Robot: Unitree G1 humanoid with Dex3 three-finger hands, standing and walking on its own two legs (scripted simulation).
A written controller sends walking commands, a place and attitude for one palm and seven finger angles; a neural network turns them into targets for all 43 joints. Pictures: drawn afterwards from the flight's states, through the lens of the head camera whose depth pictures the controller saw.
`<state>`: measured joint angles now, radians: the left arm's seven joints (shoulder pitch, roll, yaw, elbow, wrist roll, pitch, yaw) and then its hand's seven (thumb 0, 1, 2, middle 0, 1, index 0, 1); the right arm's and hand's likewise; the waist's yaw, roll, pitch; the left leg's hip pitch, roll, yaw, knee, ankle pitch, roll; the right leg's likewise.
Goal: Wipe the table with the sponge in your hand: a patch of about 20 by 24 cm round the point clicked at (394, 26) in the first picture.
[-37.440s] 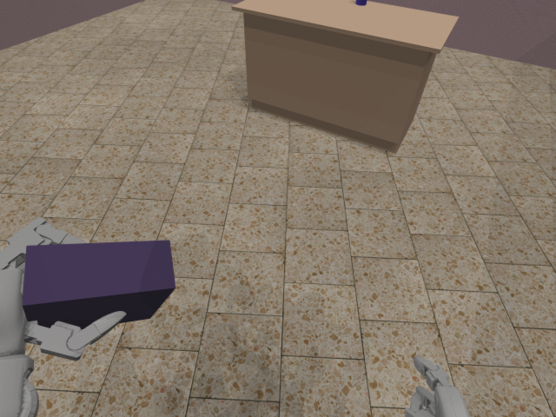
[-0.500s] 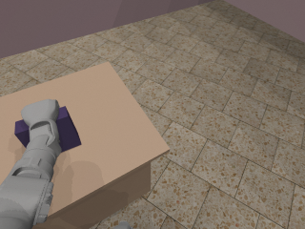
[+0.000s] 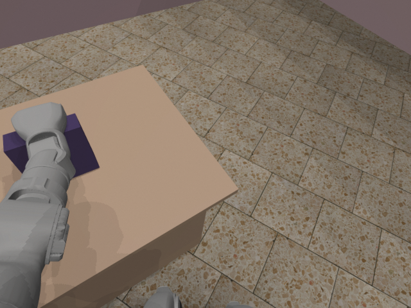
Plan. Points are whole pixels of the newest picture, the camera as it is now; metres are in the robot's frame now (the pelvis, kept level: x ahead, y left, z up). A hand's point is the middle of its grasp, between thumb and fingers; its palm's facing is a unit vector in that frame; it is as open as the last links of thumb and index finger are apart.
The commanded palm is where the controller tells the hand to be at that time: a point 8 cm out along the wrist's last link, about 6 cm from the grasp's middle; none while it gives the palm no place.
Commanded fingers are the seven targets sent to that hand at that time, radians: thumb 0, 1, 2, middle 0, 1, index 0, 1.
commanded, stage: slide back across to the first lane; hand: left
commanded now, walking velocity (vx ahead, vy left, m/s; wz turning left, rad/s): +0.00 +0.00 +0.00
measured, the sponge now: (60, 159) +0.44 +0.31 -0.02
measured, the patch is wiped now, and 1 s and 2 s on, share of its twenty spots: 1.00 1.00 1.00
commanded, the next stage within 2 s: wipe back along the first lane in 0.60 s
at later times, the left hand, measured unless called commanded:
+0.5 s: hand (33, 145) +0.44 +0.34 +0.03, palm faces -0.10 -0.05 -0.99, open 9.9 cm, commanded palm +0.41 +0.33 +0.07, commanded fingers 0.00 0.10 1.30 -1.20 -1.60 -1.20 -1.60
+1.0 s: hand (16, 163) +0.40 +0.36 +0.02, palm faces -0.10 -0.03 -0.99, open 9.9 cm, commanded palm +0.37 +0.33 +0.06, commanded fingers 0.00 0.10 1.30 -1.20 -1.60 -1.20 -1.60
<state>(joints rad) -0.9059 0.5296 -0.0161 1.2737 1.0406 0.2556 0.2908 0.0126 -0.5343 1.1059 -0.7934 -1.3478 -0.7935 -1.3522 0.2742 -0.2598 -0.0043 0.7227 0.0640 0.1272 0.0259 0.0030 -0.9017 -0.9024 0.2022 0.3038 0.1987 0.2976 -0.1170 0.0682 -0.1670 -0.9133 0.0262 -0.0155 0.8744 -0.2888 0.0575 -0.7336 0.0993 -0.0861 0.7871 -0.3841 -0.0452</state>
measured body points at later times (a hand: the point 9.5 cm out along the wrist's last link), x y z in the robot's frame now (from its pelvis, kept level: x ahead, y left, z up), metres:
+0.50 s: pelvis +0.02 +0.03 +0.01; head +0.08 +0.05 +0.46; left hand +0.44 +0.34 +0.08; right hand +0.08 -0.23 -0.11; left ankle +0.07 +0.08 -0.69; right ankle -0.01 -0.10 -0.69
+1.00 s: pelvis +0.03 +0.02 +0.02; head +0.08 +0.03 +0.47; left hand +0.40 +0.36 +0.08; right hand +0.13 -0.24 -0.10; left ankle +0.07 +0.08 -0.69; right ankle -0.01 -0.10 -0.69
